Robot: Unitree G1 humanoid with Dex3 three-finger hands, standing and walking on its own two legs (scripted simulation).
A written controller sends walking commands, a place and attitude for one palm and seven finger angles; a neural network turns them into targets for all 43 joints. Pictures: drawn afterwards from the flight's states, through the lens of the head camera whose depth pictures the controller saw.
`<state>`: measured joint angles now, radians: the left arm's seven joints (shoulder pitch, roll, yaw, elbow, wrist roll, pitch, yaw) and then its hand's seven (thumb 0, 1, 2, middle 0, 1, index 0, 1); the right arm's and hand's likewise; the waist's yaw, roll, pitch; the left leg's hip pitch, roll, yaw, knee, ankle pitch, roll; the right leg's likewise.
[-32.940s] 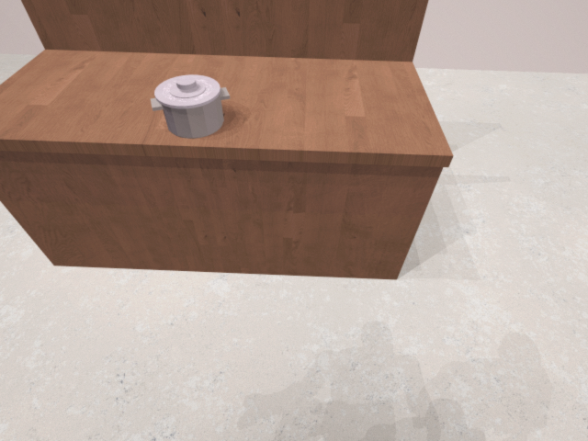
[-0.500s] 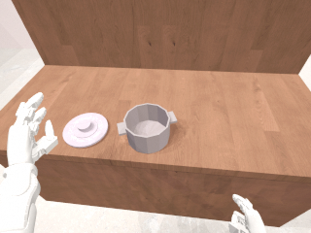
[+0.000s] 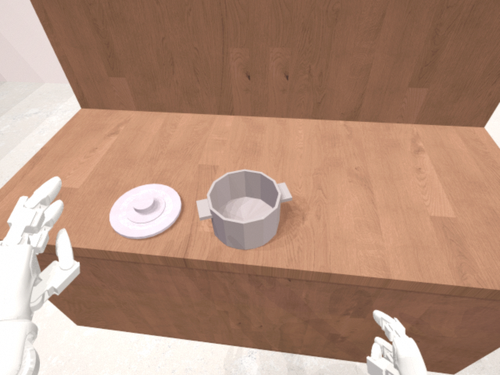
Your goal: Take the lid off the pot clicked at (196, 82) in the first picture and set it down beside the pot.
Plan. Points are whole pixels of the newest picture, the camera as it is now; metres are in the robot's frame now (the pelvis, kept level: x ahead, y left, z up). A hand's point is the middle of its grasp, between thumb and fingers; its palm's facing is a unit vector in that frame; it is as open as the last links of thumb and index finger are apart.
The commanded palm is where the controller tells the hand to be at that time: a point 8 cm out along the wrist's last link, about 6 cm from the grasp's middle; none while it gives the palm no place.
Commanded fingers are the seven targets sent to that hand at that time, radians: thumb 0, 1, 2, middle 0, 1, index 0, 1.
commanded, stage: draw the hand back to the body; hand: left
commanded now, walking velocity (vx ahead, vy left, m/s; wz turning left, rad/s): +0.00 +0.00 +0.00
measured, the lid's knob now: (143, 203) +0.50 +0.33 -0.08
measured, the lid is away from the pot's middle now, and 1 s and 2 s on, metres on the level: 0.26 0.26 0.26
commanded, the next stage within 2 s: step back with the hand held close in 0.22 s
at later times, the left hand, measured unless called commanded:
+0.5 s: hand (47, 257) +0.20 +0.27 +0.17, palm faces +0.38 -0.81 -0.45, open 7.4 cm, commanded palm +0.13 +0.29 +0.17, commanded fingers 0.00 0.90 0.90 -0.20 -0.30 -0.20 -0.30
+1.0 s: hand (39, 302) +0.15 +0.26 +0.15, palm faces +0.29 -0.82 -0.48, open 7.4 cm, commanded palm +0.08 +0.30 +0.17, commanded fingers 0.00 0.90 0.90 -0.20 -0.30 -0.20 -0.30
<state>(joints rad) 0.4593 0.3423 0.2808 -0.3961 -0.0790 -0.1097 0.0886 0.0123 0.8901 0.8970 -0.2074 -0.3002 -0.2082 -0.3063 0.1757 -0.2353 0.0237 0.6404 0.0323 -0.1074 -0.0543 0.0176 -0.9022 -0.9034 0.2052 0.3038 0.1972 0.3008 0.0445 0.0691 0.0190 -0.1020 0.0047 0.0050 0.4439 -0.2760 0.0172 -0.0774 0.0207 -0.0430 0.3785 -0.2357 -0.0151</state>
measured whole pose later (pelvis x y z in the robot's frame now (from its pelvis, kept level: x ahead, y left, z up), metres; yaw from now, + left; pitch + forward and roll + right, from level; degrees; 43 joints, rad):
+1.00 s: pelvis -0.05 +0.03 -0.02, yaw -1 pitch +0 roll -2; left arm 0.62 0.42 0.41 -0.65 -0.05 -0.22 0.11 0.01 0.89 0.90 -0.21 -0.30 -0.21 -0.31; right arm 0.18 -0.17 0.01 0.55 0.03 -0.07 -0.04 0.02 -0.90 -0.90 0.21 0.30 0.20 0.30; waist 0.00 -0.01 0.09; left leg -0.36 -0.01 0.03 0.66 -0.30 0.06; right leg -0.33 -0.02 -0.06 0.58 -0.25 0.02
